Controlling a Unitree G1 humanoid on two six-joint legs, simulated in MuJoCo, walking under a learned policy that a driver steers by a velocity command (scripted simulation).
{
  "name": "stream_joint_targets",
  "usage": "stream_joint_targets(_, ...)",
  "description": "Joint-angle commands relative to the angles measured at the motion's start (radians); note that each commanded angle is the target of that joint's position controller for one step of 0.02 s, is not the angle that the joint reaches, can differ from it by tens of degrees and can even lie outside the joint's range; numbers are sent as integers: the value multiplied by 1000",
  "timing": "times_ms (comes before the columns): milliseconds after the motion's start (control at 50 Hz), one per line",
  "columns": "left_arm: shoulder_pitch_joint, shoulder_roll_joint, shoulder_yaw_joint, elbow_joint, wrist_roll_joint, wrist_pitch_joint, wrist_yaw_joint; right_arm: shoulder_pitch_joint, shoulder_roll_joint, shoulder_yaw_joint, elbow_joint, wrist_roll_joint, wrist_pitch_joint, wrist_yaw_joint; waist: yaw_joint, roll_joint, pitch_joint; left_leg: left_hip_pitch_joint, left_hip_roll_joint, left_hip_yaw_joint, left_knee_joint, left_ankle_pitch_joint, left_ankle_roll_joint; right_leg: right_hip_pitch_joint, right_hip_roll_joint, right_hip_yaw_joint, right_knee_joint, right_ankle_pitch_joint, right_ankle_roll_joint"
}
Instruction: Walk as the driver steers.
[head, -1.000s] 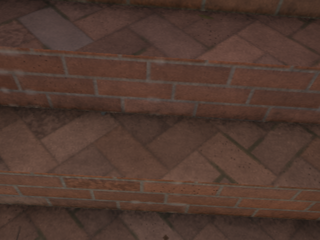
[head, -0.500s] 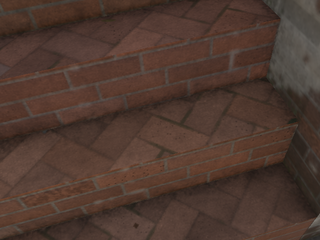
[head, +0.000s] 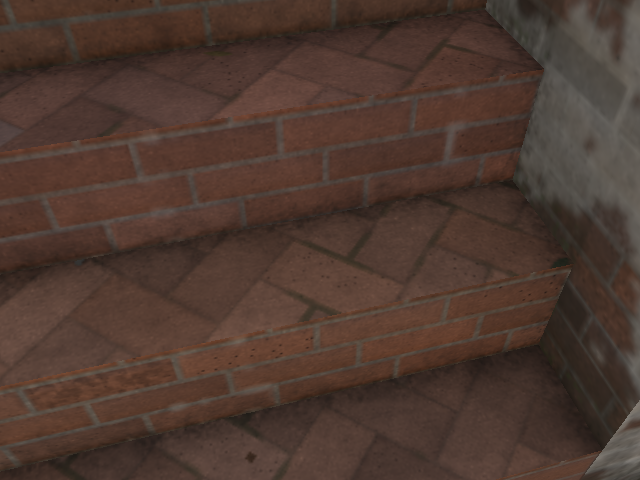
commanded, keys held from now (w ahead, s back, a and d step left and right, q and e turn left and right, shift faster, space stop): w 1.00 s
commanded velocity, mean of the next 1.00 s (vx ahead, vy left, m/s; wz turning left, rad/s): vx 0.46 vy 0.00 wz -0.01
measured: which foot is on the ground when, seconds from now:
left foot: down 0.00-0.42, up 0.44-0.64, down 0.66-1.00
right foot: down 0.00-0.20, up 0.22-0.38, down 0.40-1.00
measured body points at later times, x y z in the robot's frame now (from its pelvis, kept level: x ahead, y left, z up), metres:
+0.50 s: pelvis +0.09 +0.00 +0.00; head +0.10 -0.01 +0.45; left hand +0.23 +0.24 -0.11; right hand +0.18 -0.25 -0.13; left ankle +0.01 +0.11 -0.71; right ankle +0.11 -0.09 -0.74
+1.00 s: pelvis +0.15 +0.02 +0.01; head +0.15 +0.03 +0.46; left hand +0.27 +0.24 -0.12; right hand +0.31 -0.19 -0.11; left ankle +0.13 +0.11 -0.74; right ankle +0.11 -0.09 -0.74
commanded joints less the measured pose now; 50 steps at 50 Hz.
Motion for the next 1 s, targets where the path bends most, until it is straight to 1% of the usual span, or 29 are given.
stream_joint_targets(20, 13, 129, 35, -44, -5, -35, -2, -106, -84, -18, -93, -4, -38, 5, 26, -65, 119, -177, 31, -57, 4, -79, 58, -1, -179, 290, -238, -253, -102)
stream_joint_targets(60, 33, 164, 48, -31, -2, -27, -12, -78, -84, -15, -90, -16, -53, 7, 5, -148, 108, -224, 18, -2, 64, -43, 53, 75, -293, 432, -292, -123, -155)
stream_joint_targets(80, 13, 155, 51, -34, 3, -26, -16, -67, -85, -12, -81, -14, -59, 7, -4, -122, 87, -199, 26, 8, 41, -39, 59, 87, -294, 405, -273, -30, -155)
stream_joint_targets(120, -58, 127, 42, -51, -1, -29, -16, -35, -64, -5, -63, -13, -70, 4, -47, -86, 37, -33, 38, -8, -52, 22, 75, 21, -246, 298, -224, 165, -118)
stream_joint_targets(140, -106, 113, 37, -62, -5, -34, -15, -4, -79, -9, -49, -14, -74, 2, -72, -63, 10, 50, 58, -43, -76, 59, 84, -16, -192, 218, -172, 241, -86)
stream_joint_targets(160, -142, 84, 29, -73, -3, -41, -13, 7, -116, -21, -40, -16, -79, -2, -74, 6, 3, 111, 100, -114, -108, 129, 100, -57, -117, 123, -80, 313, -44)
stream_joint_targets(200, -131, 91, 26, -80, -2, -43, -2, 63, -188, -49, -12, -16, -76, -4, -67, 122, -17, 286, 239, -276, -141, 431, 168, -245, -31, 20, 69, 149, 13)
stream_joint_targets(240, -141, 99, 23, -87, 1, -32, 7, 99, -179, -53, 16, -29, -72, 3, -67, 127, 28, 334, 365, -338, -162, 676, 236, -381, -43, -14, 140, -169, 14)
stream_joint_targets(280, -164, 75, 14, -93, 1, -25, -1, 55, -160, -50, 21, -28, -71, 6, -51, 89, 37, 297, 338, -268, -166, 764, 216, -347, -62, -29, 92, -175, 19)
stream_joint_targets(320, -154, 59, 10, -85, 3, -28, -12, -35, -164, -50, 12, -5, -70, 5, -12, 121, -2, 186, 249, -167, -162, 771, 150, -168, -31, -66, -11, -30, 19)
stream_joint_targets(360, -115, 57, 14, -56, 21, -28, -11, -84, -167, -48, 9, 25, -75, 6, 28, 113, -55, 64, 178, -95, -102, 769, 94, 44, -4, -90, -94, 157, 18)
stream_joint_targets(380, -94, 74, 22, -48, 28, -27, 4, -125, -136, -31, -2, 29, -82, 2, 60, 100, -107, -10, 148, -73, -36, 785, 70, 160, -41, -56, -74, 224, 9)
stream_joint_targets(400, -33, 107, 28, -37, 42, -28, 15, -171, -124, -22, -21, 31, -83, 0, 99, 74, -144, -100, 117, -58, 54, 645, 43, 246, -112, 16, -66, 268, -8)
stream_joint_targets(420, -1, 181, 44, -31, 41, -29, 22, -146, -76, -3, -42, 31, -78, -1, 79, -69, -154, -214, 37, -11, 170, 401, 4, 291, -236, 185, -95, 354, -71)
stream_joint_targets(440, 39, 193, 48, -12, 31, -26, 19, -108, -71, 4, -24, 27, -59, -10, 86, -171, -154, -253, 0, 17, 302, -2, -8, 271, -370, 331, -196, 411, -173)
stream_joint_targets(460, 32, 153, 34, -1, 29, -30, 12, -116, -85, 1, -18, 8, -41, -18, 58, -146, -81, -303, 21, -10, 376, -221, -5, 215, -412, 368, -236, 438, -202)
stream_joint_targets(500, -60, 138, 35, -18, 16, -26, 5, -59, -93, 2, 12, -17, -39, -12, -7, -83, -18, -300, 64, -10, 365, -208, 10, 123, -361, 287, -278, 344, -178)
stream_joint_targets(540, -172, 101, 19, -43, 13, -29, 8, -74, -53, 16, 19, -8, -45, -2, -52, -93, -1, -145, 51, 29, 198, -124, 13, -7, -264, 149, -278, 458, -121)
stream_joint_targets(580, -178, 88, 12, -41, 7, -39, 8, -107, -39, 23, 18, -1, -46, -8, -47, -96, -61, -70, 28, 55, 17, 9, -6, 32, -229, 100, -234, 538, -98)
stream_joint_targets(620, -151, 82, 13, -26, -28, -40, 9, -59, -51, 24, 38, -24, -41, -21, -55, -130, -103, 71, 26, 66, -33, 163, -10, -38, -198, 77, -206, 316, -53)
stream_joint_targets(640, -150, 72, 9, -24, -28, -36, 7, -67, -68, 23, 35, -32, -42, -21, -53, -113, -82, 86, 50, 45, -22, 129, -12, -100, -182, 81, -208, 148, -42)
stream_joint_targets(660, -166, 60, 7, -29, -35, -30, 7, -66, -72, 28, 31, -42, -48, -15, -60, -82, -46, 98, 95, -1, -34, 109, -1, -169, -177, 92, -204, 0, -40)
stream_joint_targets(700, -122, 21, -5, -26, -21, -16, -1, -145, -145, 7, 8, -26, -55, -5, -9, 147, 63, -58, 181, -182, -185, -156, 43, -170, -90, 8, -121, -76, 5)
stream_joint_targets(720, -126, 17, -10, -32, -8, -17, -5, -195, -107, 18, -6, -15, -58, -2, 12, 193, 63, -95, 217, -231, -234, -142, 61, -108, -97, 2, -83, -7, 15)
stream_joint_targets(740, -108, 13, -16, -28, -2, -20, -1, -211, -69, 30, -11, -2, -75, -3, 32, 170, 45, -105, 209, -213, -236, -23, 66, -29, -110, 12, -102, 52, 33)
stream_joint_targets(760, -95, 34, -12, -17, 2, -25, 1, -223, -62, 31, -15, 1, -87, -7, 40, 117, 18, -66, 183, -172, -195, 151, 60, 3, -120, 19, -114, 111, 43)
stream_joint_targets(800, -100, 55, -11, -2, -3, -37, 5, -189, -71, 28, -9, -5, -102, -13, 18, 19, -61, 55, 153, -102, -110, 481, 43, 30, -149, 45, -134, 301, 48)
stream_joint_targets(840, -121, 48, -17, -5, -14, -41, 6, -168, -74, 27, 1, -6, -98, -15, 3, -7, -101, 115, 153, -92, -96, 605, 35, 43, -162, 39, -132, 420, 54)
stream_joint_targets(1000, -151, 49, -34, 19, -11, -26, 12, -205, -66, 34, 17, -1, -81, -15, 6, -1, -94, 134, 161, -92, -144, 580, 19, 81, -185, 41, -187, 404, 69)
